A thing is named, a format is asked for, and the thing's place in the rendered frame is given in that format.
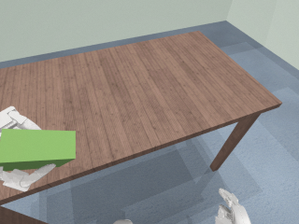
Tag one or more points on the sponge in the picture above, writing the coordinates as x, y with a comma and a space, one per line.
25, 149

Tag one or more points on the robot left hand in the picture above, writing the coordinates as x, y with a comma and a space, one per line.
10, 118

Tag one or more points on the table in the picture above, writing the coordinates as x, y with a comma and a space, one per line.
128, 101

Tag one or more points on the robot right hand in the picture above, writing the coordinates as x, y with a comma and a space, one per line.
237, 214

